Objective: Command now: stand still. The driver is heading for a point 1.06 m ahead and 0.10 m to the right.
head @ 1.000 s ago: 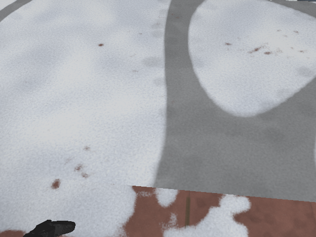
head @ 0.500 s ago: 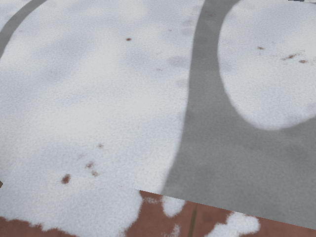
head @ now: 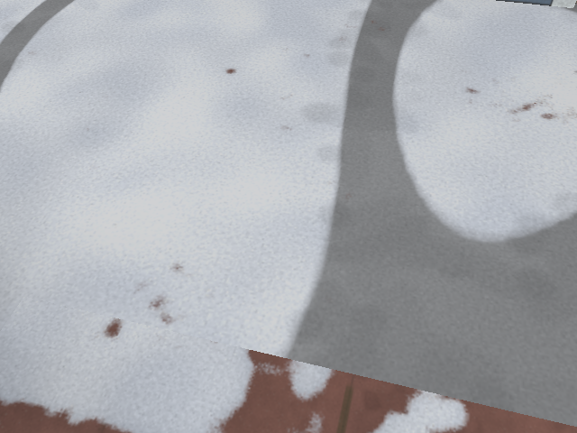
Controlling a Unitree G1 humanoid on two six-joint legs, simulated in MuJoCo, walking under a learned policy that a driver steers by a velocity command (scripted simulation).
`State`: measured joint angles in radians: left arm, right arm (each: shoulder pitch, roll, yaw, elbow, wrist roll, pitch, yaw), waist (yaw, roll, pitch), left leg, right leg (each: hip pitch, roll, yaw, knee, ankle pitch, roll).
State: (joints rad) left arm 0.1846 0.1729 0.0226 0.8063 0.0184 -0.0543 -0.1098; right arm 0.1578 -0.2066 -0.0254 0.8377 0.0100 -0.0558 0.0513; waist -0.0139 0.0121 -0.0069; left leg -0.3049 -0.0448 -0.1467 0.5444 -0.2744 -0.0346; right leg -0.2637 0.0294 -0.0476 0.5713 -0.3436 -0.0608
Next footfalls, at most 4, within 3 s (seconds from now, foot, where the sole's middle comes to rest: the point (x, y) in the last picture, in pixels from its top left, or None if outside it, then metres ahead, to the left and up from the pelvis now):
1.26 left None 0.18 0.18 -0.77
1.62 right None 0.43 0.03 -0.60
2.10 left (195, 318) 0.70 0.25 -0.60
2.68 right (330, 250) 0.88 -0.07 -0.60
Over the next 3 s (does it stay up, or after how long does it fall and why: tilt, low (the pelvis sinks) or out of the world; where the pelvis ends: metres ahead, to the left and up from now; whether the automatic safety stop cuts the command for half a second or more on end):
stays up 0.93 0.01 0.18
